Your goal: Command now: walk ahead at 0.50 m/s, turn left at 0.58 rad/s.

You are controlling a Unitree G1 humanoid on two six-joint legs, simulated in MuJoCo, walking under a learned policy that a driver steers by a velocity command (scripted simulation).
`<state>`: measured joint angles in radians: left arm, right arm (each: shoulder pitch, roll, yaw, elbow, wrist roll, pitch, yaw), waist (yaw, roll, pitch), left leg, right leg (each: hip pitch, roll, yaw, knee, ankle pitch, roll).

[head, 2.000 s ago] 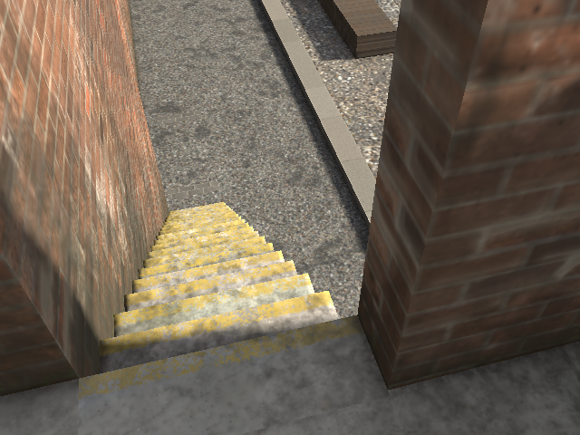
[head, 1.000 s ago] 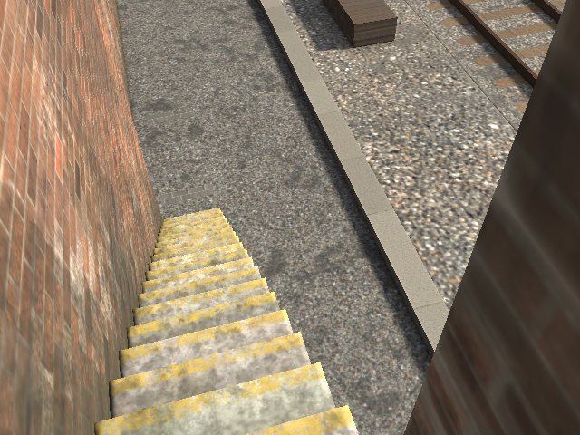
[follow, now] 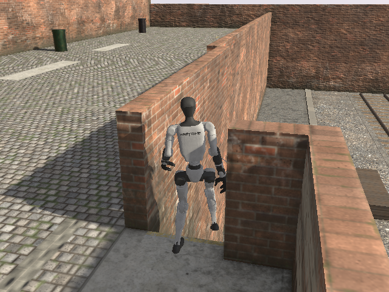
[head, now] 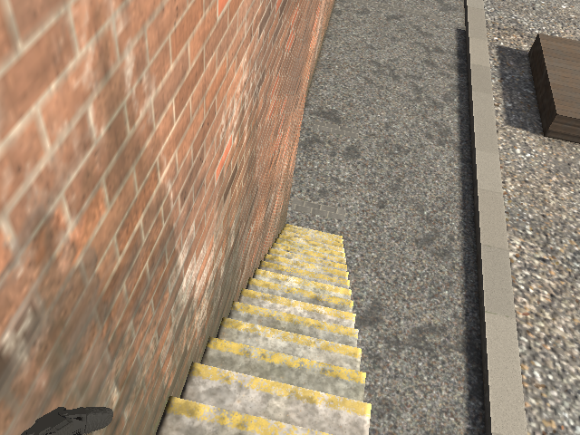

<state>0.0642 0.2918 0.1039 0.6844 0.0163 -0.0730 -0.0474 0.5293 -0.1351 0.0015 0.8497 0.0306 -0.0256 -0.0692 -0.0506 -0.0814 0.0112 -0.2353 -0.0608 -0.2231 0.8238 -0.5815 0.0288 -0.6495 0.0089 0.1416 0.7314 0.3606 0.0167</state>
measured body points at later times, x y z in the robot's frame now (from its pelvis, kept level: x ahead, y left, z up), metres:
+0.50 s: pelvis +0.23 -0.04 -0.23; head +0.24 -0.02 +0.22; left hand +0.11 +0.16 -0.38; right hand +0.47 -0.22 -0.30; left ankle +0.46 +0.13 -0.87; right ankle +0.11 -0.17 -0.91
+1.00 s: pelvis +0.40 -0.01 -0.40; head +0.38 +0.05 +0.04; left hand +0.54 +0.20 -0.55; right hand +0.43 -0.23 -0.53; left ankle +0.43 +0.12 -1.11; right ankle +0.41 -0.23 -1.02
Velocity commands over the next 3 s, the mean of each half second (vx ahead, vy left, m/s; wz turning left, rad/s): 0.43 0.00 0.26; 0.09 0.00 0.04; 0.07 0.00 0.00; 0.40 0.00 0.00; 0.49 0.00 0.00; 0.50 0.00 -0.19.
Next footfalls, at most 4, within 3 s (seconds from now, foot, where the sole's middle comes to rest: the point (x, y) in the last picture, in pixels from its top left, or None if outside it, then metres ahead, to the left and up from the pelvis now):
0.16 right None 0.15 -0.17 -0.94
0.66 left None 0.47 0.11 -1.15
1.06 right None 0.39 -0.24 -1.15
2.76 left None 0.67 0.12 -1.31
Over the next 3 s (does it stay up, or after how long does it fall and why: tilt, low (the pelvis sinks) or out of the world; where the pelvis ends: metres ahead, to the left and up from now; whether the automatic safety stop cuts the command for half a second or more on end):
stays up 0.73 -0.07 -0.60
